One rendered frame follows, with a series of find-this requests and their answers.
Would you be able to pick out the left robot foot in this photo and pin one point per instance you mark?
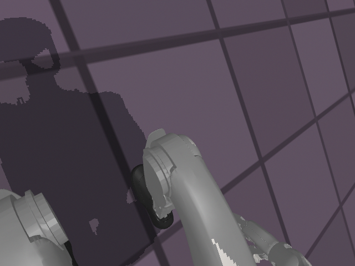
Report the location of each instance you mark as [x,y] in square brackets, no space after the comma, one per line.
[69,249]

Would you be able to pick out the right robot arm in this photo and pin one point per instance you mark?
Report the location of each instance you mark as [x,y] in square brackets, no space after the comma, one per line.
[282,254]

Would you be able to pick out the right robot foot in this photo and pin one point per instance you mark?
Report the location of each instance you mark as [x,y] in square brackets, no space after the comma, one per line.
[143,195]

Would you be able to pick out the right robot hand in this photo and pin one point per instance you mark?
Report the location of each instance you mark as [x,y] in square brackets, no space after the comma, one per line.
[263,240]

